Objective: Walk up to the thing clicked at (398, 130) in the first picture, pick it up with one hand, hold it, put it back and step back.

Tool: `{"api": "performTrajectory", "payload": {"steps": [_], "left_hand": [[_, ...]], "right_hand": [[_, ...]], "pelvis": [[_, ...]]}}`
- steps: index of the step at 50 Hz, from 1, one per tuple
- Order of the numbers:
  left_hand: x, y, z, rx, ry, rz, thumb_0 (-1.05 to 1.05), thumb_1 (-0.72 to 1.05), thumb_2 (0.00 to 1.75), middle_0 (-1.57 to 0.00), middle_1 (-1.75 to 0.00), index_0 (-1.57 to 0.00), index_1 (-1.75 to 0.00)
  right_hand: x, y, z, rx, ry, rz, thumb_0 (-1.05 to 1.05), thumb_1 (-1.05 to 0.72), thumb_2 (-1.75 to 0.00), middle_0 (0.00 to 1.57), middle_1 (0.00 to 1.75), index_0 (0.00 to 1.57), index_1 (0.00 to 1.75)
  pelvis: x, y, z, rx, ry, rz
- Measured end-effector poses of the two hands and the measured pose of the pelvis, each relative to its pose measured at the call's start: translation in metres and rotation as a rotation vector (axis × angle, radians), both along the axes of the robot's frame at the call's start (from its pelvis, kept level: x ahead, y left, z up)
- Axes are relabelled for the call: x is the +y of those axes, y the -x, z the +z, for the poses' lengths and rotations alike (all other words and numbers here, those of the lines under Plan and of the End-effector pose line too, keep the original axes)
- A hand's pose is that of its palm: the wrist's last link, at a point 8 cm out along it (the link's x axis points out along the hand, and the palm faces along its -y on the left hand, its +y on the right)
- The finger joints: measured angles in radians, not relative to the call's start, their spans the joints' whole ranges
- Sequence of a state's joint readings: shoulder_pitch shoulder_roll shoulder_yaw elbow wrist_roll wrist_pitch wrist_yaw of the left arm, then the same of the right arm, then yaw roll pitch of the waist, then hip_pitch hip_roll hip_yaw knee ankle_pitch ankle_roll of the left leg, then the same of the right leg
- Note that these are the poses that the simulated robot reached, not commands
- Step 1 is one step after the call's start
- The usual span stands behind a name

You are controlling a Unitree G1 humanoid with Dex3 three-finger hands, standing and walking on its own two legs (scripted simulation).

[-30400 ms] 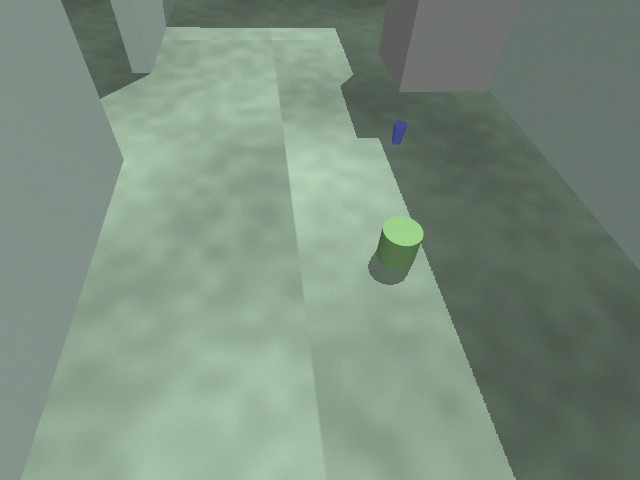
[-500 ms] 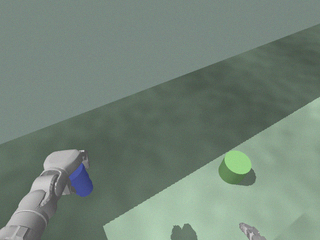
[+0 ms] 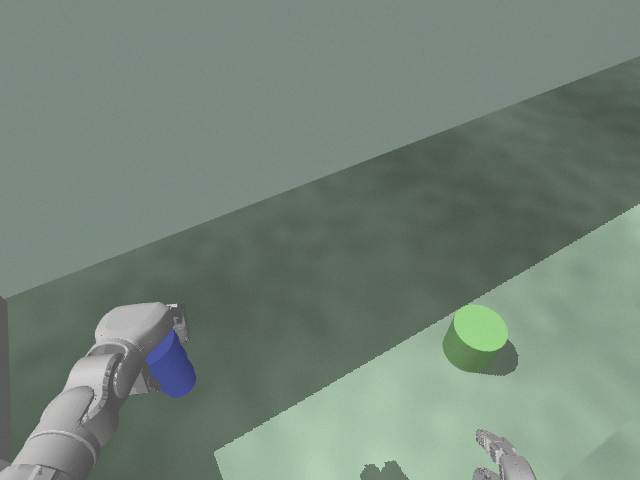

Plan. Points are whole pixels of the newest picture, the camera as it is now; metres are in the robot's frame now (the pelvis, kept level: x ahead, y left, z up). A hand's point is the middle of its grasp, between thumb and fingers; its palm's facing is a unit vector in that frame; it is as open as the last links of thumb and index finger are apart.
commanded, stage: hold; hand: left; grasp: from above
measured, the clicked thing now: (165, 364) +0.31 +0.22 -0.08
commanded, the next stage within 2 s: crouch in 0.96 s
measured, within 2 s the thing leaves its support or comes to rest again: neither
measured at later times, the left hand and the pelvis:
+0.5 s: hand (146, 354) +0.30 +0.22 -0.01, palm faces -0.43 -0.07 -0.90, open 9.3 cm; pelvis +0.00 +0.00 +0.01, yaw +0 degrees
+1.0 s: hand (148, 345) +0.31 +0.22 -0.01, palm faces -0.44 -0.07 -0.90, open 9.3 cm; pelvis +0.01 +0.00 +0.01, yaw +0 degrees
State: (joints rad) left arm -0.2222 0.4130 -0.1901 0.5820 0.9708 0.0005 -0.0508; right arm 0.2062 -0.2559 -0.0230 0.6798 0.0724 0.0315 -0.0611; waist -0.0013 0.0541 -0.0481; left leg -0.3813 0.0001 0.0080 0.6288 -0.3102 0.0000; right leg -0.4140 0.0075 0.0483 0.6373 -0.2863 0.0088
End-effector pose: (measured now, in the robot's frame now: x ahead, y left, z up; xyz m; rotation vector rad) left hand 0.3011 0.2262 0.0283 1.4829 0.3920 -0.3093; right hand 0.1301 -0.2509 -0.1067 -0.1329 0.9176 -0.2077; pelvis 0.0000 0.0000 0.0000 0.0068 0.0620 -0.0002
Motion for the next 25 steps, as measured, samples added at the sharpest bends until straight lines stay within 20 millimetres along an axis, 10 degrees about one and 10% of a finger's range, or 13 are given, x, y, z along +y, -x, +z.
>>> {"api": "performTrajectory", "payload": {"steps": [25], "left_hand": [[-0.004,0.001,0.018,-0.003,0.0,-0.005,0.01,0.05,0.63,-0.65,-1.01,-0.6,-0.95]], "right_hand": [[0.004,-0.013,0.008,-0.032,-0.015,0.016,0.01,-0.92,-0.9,0.2,0.3,0.2,0.3]], "pelvis": [[-0.003,-0.002,0.008,-0.033,-0.004,-0.002]]}}
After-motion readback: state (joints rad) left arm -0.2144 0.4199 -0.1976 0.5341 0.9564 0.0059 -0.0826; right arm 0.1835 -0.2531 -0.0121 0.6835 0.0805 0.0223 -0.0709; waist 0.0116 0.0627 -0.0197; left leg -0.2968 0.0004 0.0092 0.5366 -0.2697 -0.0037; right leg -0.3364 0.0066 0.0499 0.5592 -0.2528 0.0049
